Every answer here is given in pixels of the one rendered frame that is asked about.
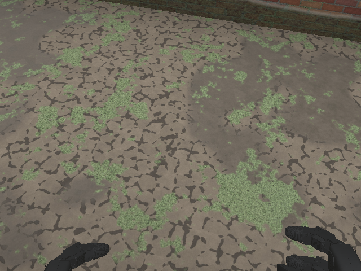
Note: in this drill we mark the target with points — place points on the robot left hand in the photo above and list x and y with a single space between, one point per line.
77 254

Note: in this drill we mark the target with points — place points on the robot right hand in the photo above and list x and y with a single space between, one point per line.
341 256

